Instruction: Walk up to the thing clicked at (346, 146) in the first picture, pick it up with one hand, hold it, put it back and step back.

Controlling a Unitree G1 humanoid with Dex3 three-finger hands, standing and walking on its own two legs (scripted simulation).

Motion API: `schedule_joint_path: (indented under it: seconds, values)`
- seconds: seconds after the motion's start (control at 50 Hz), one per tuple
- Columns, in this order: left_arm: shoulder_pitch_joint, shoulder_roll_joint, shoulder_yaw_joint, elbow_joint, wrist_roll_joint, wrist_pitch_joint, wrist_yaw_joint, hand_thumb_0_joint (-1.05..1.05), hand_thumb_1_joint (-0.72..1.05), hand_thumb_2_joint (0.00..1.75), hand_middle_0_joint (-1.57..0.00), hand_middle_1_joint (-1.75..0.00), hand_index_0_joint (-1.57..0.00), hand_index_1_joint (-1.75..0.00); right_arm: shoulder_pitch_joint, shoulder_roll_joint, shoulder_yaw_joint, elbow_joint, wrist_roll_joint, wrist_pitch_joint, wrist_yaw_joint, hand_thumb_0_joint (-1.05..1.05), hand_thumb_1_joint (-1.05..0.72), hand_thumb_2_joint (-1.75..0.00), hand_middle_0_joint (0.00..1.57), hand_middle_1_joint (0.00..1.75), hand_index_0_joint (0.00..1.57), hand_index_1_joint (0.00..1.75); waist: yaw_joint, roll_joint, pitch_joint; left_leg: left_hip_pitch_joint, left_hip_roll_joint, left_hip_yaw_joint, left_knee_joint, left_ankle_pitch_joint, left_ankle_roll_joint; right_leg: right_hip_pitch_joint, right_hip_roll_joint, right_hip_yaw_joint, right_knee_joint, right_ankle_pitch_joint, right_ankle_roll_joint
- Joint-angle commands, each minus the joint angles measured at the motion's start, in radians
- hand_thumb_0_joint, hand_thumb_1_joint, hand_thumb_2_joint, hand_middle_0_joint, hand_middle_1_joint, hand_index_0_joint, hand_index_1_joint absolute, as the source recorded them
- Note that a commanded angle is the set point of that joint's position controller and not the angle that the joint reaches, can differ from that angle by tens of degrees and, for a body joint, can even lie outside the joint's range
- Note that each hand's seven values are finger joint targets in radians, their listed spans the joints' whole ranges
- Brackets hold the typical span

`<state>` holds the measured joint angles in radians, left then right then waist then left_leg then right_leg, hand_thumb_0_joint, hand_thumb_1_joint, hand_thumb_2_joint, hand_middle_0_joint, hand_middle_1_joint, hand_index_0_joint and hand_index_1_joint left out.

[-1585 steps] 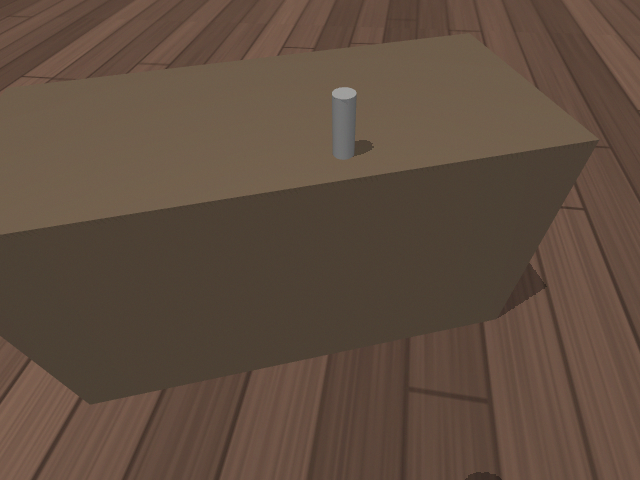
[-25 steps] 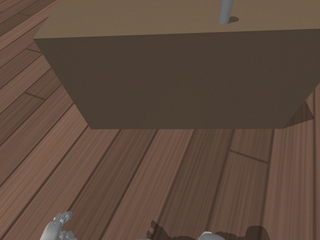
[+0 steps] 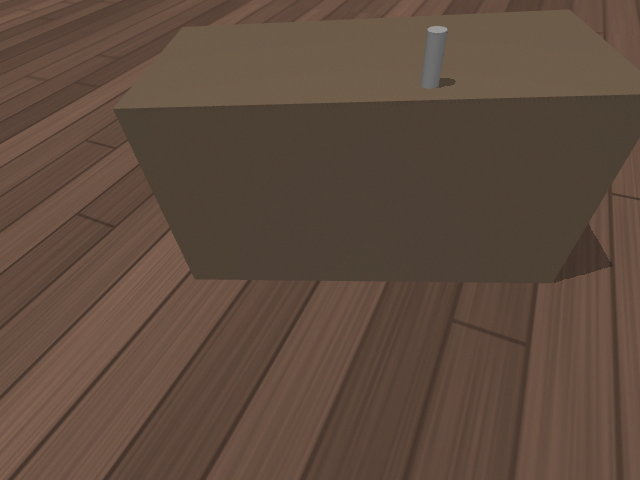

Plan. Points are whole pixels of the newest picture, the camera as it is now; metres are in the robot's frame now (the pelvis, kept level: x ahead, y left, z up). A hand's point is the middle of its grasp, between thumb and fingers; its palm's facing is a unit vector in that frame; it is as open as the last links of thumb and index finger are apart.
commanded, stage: step back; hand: right
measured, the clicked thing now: (433, 58) +1.08 -0.18 +0.05
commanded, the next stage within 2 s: stand in 0.74 s
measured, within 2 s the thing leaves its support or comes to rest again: neither
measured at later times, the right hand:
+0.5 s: hand out of the picture +0.10 -0.25 -0.16, palm faces +0.01 +0.94 -0.35, open 7.4 cm
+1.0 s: hand out of the picture +0.16 -0.23 -0.13, palm faces +0.01 +0.94 -0.35, open 7.4 cm
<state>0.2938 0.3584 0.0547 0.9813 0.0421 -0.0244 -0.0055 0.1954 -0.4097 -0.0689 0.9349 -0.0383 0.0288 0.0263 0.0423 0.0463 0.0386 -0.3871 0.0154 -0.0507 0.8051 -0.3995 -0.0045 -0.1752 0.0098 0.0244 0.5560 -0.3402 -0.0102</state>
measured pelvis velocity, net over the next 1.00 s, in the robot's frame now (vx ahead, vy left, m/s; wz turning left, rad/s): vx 0.06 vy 0.03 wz -0.01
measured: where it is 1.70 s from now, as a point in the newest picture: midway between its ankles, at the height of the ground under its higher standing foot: outside the picture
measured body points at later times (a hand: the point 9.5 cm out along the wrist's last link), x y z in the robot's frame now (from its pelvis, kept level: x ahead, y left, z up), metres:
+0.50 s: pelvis +0.04 +0.01 +0.00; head +0.05 +0.00 +0.45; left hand +0.13 +0.33 -0.11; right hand +0.10 -0.30 -0.14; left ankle +0.04 +0.14 -0.72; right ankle +0.07 -0.10 -0.73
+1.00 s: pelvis +0.06 +0.03 +0.02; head +0.07 +0.03 +0.46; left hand +0.17 +0.32 -0.11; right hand +0.16 -0.28 -0.11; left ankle +0.04 +0.15 -0.73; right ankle +0.07 -0.10 -0.73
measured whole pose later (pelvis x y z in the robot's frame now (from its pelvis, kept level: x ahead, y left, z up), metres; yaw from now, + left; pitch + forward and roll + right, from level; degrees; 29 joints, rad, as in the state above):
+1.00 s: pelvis +0.06 +0.03 +0.02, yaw -1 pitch -2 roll +0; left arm 0.05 0.35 0.00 1.11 0.00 -0.01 -0.01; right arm 0.06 -0.34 -0.02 1.10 0.00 -0.02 0.00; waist 0.00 -0.02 0.06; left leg -0.09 0.01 0.00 0.36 -0.23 -0.01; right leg -0.15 -0.03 -0.01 0.39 -0.20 0.02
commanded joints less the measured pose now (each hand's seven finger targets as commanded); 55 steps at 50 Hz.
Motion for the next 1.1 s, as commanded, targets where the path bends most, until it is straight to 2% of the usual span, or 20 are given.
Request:
schedule_joint_path:
  seconds: [0.0,0.08,0.1,0.12,0.14,0.16,0.22,0.3,0.36,0.38,0.4,0.42,0.44,0.48,0.52,0.56,0.58,0.62,0.84,1.08]
  values:
    - [-0.091,0.312,0.078,-0.093,-0.002,-0.04,0.011,0.0,0.9,0.9,-0.2,-0.3,-0.2,-0.3,-0.095,-0.157,-0.041,-0.092,-0.008,-0.047,0.009,0.0,-0.9,-0.9,0.2,0.3,0.2,0.3,0.004,-0.206,0.085,-0.05,0.022,0.03,-0.117,-0.037,-0.005,-0.066,-0.239,0.273,-0.265,-0.237,-0.157]
    - [-0.117,0.255,0.037,-0.108,-0.01,-0.02,0.005,0.0,0.9,0.9,-0.2,-0.3,-0.2,-0.3,-0.001,-0.154,-0.058,-0.034,-0.004,-0.065,-0.004,0.0,-0.9,-0.9,0.2,0.3,0.2,0.3,-0.063,-0.152,0.019,0.291,-0.027,0.063,-0.376,0.053,0.014,-0.214,-0.163,0.109,-0.058,0.013,-0.1]
    - [-0.09,0.204,0.018,-0.113,-0.015,-0.018,0.005,0.0,0.9,0.9,-0.2,-0.3,-0.2,-0.3,0.043,-0.195,-0.07,-0.025,-0.009,-0.069,-0.012,0.0,-0.9,-0.9,0.2,0.3,0.2,0.3,-0.081,-0.015,-0.03,0.404,0.08,-0.112,-0.442,0.002,0.046,-0.317,-0.1,0.045,0.096,0.043,-0.063]
    - [-0.111,0.169,0.01,-0.123,-0.03,-0.016,0.008,0.0,0.9,0.9,-0.2,-0.3,-0.2,-0.3,0.078,-0.274,-0.08,-0.026,-0.009,-0.071,-0.013,0.0,-0.9,-0.9,0.2,0.3,0.2,0.3,-0.097,0.175,-0.056,0.402,0.28,-0.441,-0.565,-0.216,0.146,-0.43,0.019,-0.07,0.3,-0.171,-0.02]
    - [-0.125,0.261,0.039,-0.108,-0.02,-0.014,0.02,0.0,0.9,0.9,-0.2,-0.3,-0.2,-0.3,0.088,-0.315,-0.094,-0.026,-0.003,-0.067,-0.012,0.0,-0.9,-0.9,0.2,0.3,0.2,0.3,-0.105,0.097,-0.027,0.296,0.352,-0.523,-0.591,-0.319,0.239,-0.394,-0.024,0.018,0.403,-0.244,-0.021]
    - [-0.11,0.279,0.041,-0.108,-0.021,-0.016,0.019,0.0,0.9,0.9,-0.2,-0.3,-0.2,-0.3,0.062,-0.309,-0.095,-0.032,-0.005,-0.065,-0.012,0.0,-0.9,-0.9,0.2,0.3,0.2,0.3,-0.087,0.065,0.006,0.26,0.352,-0.487,-0.584,-0.279,0.254,-0.384,-0.043,0.042,0.41,-0.246,-0.025]
    - [-0.051,0.245,0.036,-0.083,-0.021,-0.023,0.01,0.0,0.9,0.9,-0.2,-0.3,-0.2,-0.3,0.009,-0.22,-0.065,-0.051,0.0,-0.075,-0.02,0.0,-0.9,-0.9,0.2,0.3,0.2,0.3,-0.04,0.072,-0.001,0.27,0.249,-0.254,-0.501,0.097,0.193,-0.345,-0.074,0.026,0.339,-0.166,-0.018]
    - [-0.055,0.202,0.037,-0.071,-0.025,-0.019,0.004,0.0,0.9,0.9,-0.2,-0.3,-0.2,-0.3,-0.031,-0.21,-0.056,-0.058,-0.001,-0.07,-0.022,0.0,-0.9,-0.9,0.2,0.3,0.2,0.3,-0.038,0.132,-0.024,0.145,0.21,-0.148,-0.444,0.25,0.174,-0.133,-0.046,-0.035,0.135,-0.068,-0.004]
    - [-0.028,0.204,0.046,-0.037,-0.02,-0.025,0.019,0.0,0.9,0.9,-0.2,-0.3,-0.2,-0.3,-0.091,-0.158,-0.025,-0.064,0.02,-0.051,-0.025,0.0,-0.9,-0.9,0.2,0.3,0.2,0.3,0.015,0.064,-0.055,0.04,0.144,-0.048,-0.291,0.29,0.109,0.082,-0.005,-0.065,-0.11,0.157,-0.011]
    - [-0.016,0.226,0.055,-0.031,-0.015,-0.027,0.027,0.0,0.9,0.9,-0.2,-0.3,-0.2,-0.3,-0.089,-0.116,-0.01,-0.064,0.029,-0.047,-0.027,0.0,-0.9,-0.9,0.2,0.3,0.2,0.3,0.029,0.002,-0.076,-0.01,0.122,-0.037,-0.224,0.238,0.071,0.146,-0.052,0.017,-0.131,0.201,-0.02]
    - [-0.036,0.287,0.066,-0.041,-0.004,-0.033,0.033,0.0,0.9,0.9,-0.2,-0.3,-0.2,-0.3,-0.067,-0.083,0.002,-0.067,0.035,-0.047,-0.03,0.0,-0.9,-0.9,0.2,0.3,0.2,0.3,0.011,-0.161,-0.084,-0.071,0.036,0.004,-0.105,0.131,0.028,0.146,-0.195,0.245,-0.204,0.172,-0.064]
    - [-0.116,0.324,0.065,-0.063,-0.005,-0.033,0.033,0.0,0.9,0.9,-0.2,-0.3,-0.2,-0.3,-0.039,-0.08,0.004,-0.046,0.03,-0.035,-0.036,0.0,-0.9,-0.9,0.2,0.3,0.2,0.3,-0.004,-0.209,-0.052,-0.038,-0.014,0.005,-0.03,-0.118,0.006,-0.004,-0.346,0.403,-0.29,-0.009,-0.153]
    - [-0.227,0.346,0.062,-0.091,-0.004,-0.028,0.027,0.0,0.9,0.9,-0.2,-0.3,-0.2,-0.3,-0.003,-0.137,-0.019,-0.009,0.023,-0.028,-0.041,0.0,-0.9,-0.9,0.2,0.3,0.2,0.3,-0.03,-0.204,-0.007,0.081,0.016,-0.003,0.033,-0.173,0.002,-0.186,-0.395,0.426,-0.288,-0.113,-0.229]
    - [-0.286,0.282,0.046,-0.101,-0.015,-0.023,0.023,0.0,0.9,0.9,-0.2,-0.3,-0.2,-0.3,0.039,-0.139,-0.014,0.034,0.025,-0.038,-0.037,0.0,-0.9,-0.9,0.2,0.3,0.2,0.3,-0.073,-0.164,0.018,0.147,0.031,0.012,-0.141,-0.095,0.009,-0.203,-0.283,0.258,-0.205,-0.014,-0.169]
    - [-0.275,0.254,0.037,-0.079,-0.019,-0.022,0.022,0.0,0.9,0.9,-0.2,-0.3,-0.2,-0.3,0.022,-0.133,-0.008,0.057,0.026,-0.048,-0.034,0.0,-0.9,-0.9,0.2,0.3,0.2,0.3,-0.065,-0.171,-0.017,0.165,0.029,0.011,-0.281,0.135,0.02,-0.138,-0.206,0.146,-0.159,0.107,-0.084]
    - [-0.256,0.241,0.034,-0.062,-0.027,-0.023,0.018,0.0,0.9,0.9,-0.2,-0.3,-0.2,-0.3,0.024,-0.142,-0.009,0.072,0.019,-0.058,-0.041,0.0,-0.9,-0.9,0.2,0.3,0.2,0.3,-0.053,-0.145,-0.102,0.242,0.065,-0.013,-0.336,0.364,0.026,-0.06,-0.181,0.101,-0.071,0.381,-0.06]
    - [-0.244,0.232,0.032,-0.057,-0.034,-0.021,0.017,0.0,0.9,0.9,-0.2,-0.3,-0.2,-0.3,0.024,-0.149,-0.008,0.074,0.017,-0.063,-0.046,0.0,-0.9,-0.9,0.2,0.3,0.2,0.3,-0.042,-0.13,-0.129,0.251,0.092,-0.035,-0.34,0.442,0.037,-0.031,-0.162,0.084,-0.049,0.407,-0.046]
    - [-0.252,0.234,0.031,-0.035,-0.038,-0.017,0.019,0.0,0.9,0.9,-0.2,-0.3,-0.2,-0.3,-0.076,-0.163,-0.002,0.067,0.023,-0.063,-0.041,0.0,-0.9,-0.9,0.2,0.3,0.2,0.3,-0.017,-0.092,-0.1,0.158,0.101,-0.055,-0.326,0.41,0.046,0.03,-0.128,0.05,-0.097,0.299,-0.026]
    - [-0.28,0.184,-0.005,0.043,-0.044,-0.011,0.014,0.0,0.9,0.9,-0.2,-0.3,-0.2,-0.3,-0.138,-0.15,0.013,0.107,0.034,-0.074,-0.041,0.0,-0.9,-0.9,0.2,0.3,0.2,0.3,-0.034,-0.002,-0.136,0.297,0.127,-0.04,-0.449,0.596,0.021,0.127,-0.134,0.042,-0.144,0.483,-0.017]
    - [-0.277,0.191,-0.015,0.089,-0.034,-0.013,0.009,0.0,0.9,0.9,-0.2,-0.3,-0.2,-0.3,-0.175,-0.152,0.013,0.126,0.031,-0.068,-0.034,0.0,-0.9,-0.9,0.2,0.3,0.2,0.3,-0.043,-0.02,-0.091,0.327,0.124,-0.025,-0.536,0.401,0.013,0.092,-0.137,0.053,-0.251,0.348,-0.008]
